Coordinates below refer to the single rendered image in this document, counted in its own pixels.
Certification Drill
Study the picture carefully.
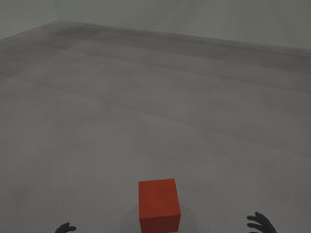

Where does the carton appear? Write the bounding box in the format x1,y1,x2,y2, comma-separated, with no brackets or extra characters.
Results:
138,179,181,233

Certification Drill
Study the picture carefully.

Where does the robot right hand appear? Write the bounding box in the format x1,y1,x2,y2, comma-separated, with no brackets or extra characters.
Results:
247,212,277,233

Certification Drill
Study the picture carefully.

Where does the robot left hand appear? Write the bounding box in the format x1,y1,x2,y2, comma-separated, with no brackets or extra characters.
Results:
54,222,77,233

